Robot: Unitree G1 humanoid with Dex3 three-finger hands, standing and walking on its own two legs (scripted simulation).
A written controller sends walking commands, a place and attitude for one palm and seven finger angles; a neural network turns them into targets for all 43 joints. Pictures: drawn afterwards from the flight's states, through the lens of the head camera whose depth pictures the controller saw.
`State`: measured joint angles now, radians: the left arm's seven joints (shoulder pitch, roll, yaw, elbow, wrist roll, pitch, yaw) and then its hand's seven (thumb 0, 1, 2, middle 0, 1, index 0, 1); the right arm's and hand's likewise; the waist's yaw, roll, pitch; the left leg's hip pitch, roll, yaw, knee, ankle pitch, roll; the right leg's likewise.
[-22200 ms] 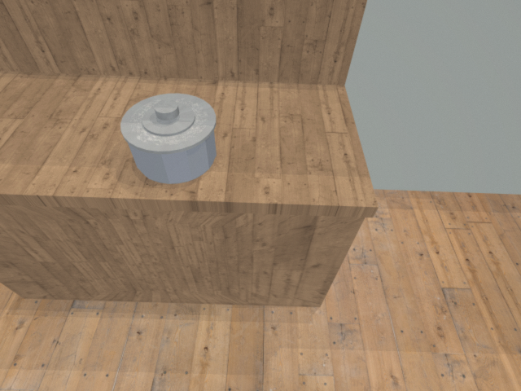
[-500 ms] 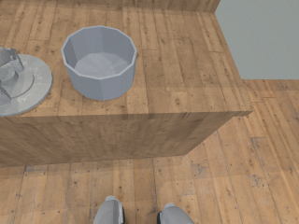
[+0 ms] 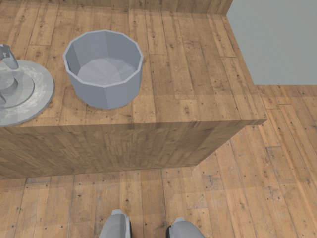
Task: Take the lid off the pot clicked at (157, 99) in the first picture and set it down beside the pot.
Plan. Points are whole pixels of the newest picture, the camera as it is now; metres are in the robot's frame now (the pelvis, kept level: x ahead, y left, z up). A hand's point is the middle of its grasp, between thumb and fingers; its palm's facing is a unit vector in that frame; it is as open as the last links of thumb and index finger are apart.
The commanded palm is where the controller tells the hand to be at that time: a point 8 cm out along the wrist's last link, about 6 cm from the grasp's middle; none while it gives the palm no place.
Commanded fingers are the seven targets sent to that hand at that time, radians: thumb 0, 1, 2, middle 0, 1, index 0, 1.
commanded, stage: raise the empty hand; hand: left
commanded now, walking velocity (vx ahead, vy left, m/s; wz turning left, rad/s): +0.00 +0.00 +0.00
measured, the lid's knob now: (4, 83) +0.50 +0.36 +0.02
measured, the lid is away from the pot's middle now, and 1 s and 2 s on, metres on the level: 0.25 0.25 0.25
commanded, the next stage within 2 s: draw the hand back to the body in 1.00 s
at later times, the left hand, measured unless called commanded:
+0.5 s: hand out of the picture +0.48 +0.35 +0.11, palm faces -0.43 -0.14 -0.89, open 11.0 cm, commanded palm +0.52 +0.34 +0.19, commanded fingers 0.00 0.06 0.50 -0.30 -0.95 -0.30 -0.95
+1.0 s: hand out of the picture +0.47 +0.35 +0.16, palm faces -0.40 -0.15 -0.91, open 11.0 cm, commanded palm +0.51 +0.35 +0.23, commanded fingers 0.00 0.06 0.50 -0.30 -0.95 -0.30 -0.95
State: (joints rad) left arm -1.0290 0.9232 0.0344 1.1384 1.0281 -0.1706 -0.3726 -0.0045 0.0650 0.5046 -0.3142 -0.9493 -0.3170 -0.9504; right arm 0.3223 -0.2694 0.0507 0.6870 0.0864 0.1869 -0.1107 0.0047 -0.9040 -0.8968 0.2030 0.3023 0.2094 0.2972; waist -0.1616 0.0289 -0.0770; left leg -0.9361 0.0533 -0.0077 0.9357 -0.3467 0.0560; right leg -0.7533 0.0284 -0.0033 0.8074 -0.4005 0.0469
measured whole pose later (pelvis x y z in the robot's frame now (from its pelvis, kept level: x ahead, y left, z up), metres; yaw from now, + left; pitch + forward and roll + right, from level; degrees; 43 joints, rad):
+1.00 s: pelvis +0.02 -0.01 +0.02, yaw +1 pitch +15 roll -4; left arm -1.12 0.92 -0.03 1.13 0.99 -0.10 -0.47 0.00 0.06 0.50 -0.31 -0.95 -0.32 -0.95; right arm 0.32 -0.29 0.04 0.69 0.11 0.20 -0.10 0.01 -0.91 -0.90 0.20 0.30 0.21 0.30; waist -0.13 0.03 -0.08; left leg -0.73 0.04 0.01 0.78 -0.31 0.05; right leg -0.55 0.01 0.01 0.65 -0.36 0.05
